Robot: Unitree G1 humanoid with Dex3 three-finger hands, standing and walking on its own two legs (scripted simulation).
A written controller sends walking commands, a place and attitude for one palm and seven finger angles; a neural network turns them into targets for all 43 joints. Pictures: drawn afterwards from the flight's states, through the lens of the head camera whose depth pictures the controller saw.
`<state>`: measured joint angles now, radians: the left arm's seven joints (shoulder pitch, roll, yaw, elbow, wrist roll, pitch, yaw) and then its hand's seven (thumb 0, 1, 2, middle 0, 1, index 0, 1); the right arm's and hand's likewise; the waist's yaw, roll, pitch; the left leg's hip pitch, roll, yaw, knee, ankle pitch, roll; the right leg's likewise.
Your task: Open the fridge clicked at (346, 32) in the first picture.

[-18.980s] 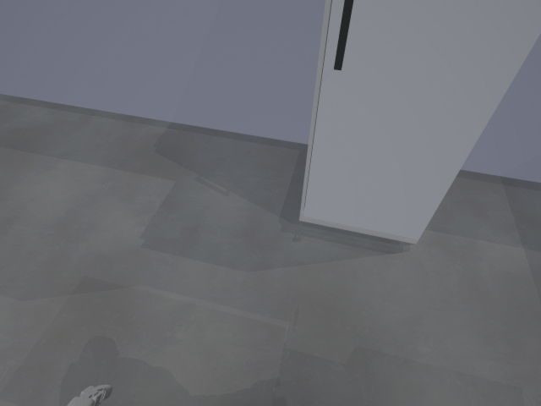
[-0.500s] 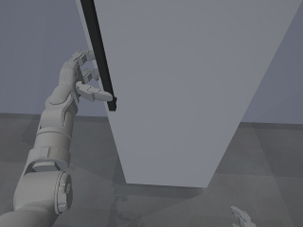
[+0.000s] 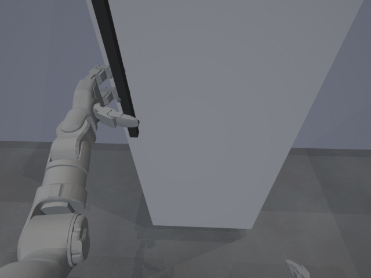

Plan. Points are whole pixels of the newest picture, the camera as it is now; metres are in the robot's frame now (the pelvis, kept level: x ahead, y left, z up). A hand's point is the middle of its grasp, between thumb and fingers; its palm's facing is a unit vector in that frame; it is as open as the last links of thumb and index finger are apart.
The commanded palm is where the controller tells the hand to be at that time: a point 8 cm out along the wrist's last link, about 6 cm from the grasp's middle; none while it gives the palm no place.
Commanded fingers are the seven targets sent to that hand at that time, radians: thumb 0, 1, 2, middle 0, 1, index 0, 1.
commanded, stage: slide the fingers in behind the handle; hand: left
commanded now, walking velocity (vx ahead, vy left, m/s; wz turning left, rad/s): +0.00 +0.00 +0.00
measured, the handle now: (122, 73) +0.49 +0.17 +0.22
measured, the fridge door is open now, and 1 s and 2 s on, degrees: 0 0 0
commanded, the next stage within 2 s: move the hooked fingers beside the handle in 0.04 s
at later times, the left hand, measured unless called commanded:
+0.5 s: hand (113, 98) +0.42 +0.17 +0.20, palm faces +0.03 -1.00 -0.02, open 14.1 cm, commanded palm +0.40 +0.22 +0.20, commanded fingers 0.00 -0.50 0.30 -0.30 -1.20 -0.30 -1.20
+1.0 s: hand (107, 97) +0.42 +0.19 +0.20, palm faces +0.02 -1.00 +0.00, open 14.0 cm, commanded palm +0.40 +0.24 +0.20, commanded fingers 0.00 -0.50 0.30 -0.30 -1.20 -0.30 -1.20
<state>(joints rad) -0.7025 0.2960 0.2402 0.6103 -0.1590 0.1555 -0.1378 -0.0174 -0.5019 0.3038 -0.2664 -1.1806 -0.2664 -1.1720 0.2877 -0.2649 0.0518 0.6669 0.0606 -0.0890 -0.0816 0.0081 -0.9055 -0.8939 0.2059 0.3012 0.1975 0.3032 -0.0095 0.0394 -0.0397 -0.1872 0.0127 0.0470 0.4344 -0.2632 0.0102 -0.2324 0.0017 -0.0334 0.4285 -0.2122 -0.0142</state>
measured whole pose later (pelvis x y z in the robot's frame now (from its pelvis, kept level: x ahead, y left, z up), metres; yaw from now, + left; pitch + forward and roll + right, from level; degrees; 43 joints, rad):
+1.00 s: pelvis +0.00 +0.01 +0.00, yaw +1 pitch +1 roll +0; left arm -0.74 0.34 0.24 0.65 -0.17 0.18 -0.18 -0.02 -0.50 0.30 -0.30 -1.20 -0.30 -1.20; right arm 0.26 -0.26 0.06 0.67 0.06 -0.09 -0.10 0.01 -0.91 -0.89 0.21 0.30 0.20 0.30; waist -0.01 0.03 -0.04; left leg -0.20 0.00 0.04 0.44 -0.26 0.02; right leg -0.23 -0.01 -0.04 0.42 -0.21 0.00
